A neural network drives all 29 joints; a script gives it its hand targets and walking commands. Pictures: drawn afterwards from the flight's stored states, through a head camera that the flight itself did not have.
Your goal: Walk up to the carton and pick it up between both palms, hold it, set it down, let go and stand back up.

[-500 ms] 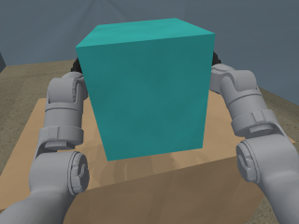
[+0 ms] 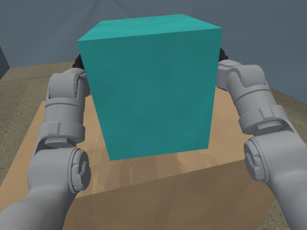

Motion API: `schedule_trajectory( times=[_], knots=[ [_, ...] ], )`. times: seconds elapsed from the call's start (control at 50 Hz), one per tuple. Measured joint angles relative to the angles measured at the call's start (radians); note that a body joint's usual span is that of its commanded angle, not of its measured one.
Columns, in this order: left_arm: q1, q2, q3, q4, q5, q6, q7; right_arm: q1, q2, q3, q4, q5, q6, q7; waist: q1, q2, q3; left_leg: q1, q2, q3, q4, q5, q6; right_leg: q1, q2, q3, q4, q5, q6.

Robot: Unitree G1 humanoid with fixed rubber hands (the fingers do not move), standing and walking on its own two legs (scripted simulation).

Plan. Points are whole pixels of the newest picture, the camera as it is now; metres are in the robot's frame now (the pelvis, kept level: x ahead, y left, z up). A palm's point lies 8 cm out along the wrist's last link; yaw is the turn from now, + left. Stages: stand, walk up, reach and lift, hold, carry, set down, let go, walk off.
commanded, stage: hold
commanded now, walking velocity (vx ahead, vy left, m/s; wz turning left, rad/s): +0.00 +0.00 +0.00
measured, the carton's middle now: (150, 79) +0.42 +0.00 +0.28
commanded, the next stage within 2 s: none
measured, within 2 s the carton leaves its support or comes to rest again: neither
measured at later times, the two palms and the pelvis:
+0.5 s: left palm (80, 79) +0.37 +0.17 +0.30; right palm (219, 70) +0.37 -0.17 +0.31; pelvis +0.00 +0.00 +0.00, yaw +0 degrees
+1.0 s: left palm (83, 76) +0.38 +0.16 +0.30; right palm (220, 68) +0.38 -0.17 +0.32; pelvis +0.00 +0.00 +0.00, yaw +0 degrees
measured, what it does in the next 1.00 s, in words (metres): stands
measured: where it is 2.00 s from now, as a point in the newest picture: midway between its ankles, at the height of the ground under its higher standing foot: outside the picture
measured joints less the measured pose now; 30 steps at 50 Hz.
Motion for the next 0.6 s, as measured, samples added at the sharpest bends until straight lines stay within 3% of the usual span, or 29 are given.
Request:
schedule_trajectory(
  times=[0.6],
  knots=[
    [0.031,-0.012,0.008,-0.061,0.009,0.026,-0.001,0.025,0.0,-0.004,-0.044,0.017,0.018,-0.012,-0.002,-0.001,0.005,0.018,-0.002,-0.009,0.008,-0.014,0.0,0.021,0.006,0.017,-0.001,-0.007,0.001]
  ],
)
